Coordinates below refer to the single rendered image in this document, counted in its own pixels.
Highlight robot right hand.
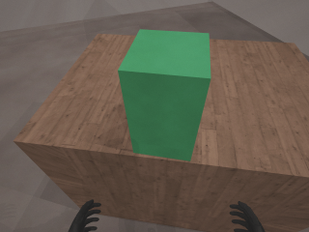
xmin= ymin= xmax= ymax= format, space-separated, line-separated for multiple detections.
xmin=230 ymin=201 xmax=266 ymax=232

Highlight carton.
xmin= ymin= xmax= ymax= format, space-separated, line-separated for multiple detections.
xmin=118 ymin=29 xmax=211 ymax=161

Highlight robot left hand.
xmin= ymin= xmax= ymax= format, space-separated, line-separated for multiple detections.
xmin=68 ymin=199 xmax=101 ymax=232

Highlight pedestal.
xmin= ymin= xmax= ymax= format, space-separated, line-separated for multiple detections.
xmin=14 ymin=34 xmax=309 ymax=232

